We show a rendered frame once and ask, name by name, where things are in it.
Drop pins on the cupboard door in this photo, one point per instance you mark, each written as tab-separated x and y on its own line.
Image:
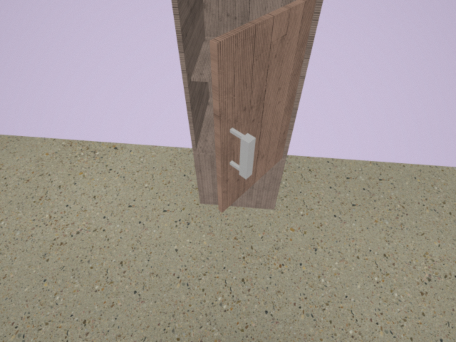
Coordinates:
255	75

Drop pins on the handle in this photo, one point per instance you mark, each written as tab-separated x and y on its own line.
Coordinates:
247	146

